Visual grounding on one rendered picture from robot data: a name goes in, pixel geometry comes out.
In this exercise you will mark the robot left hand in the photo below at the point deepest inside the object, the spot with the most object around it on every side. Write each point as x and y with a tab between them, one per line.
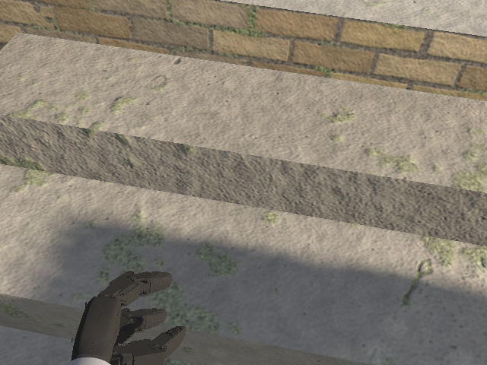
104	325

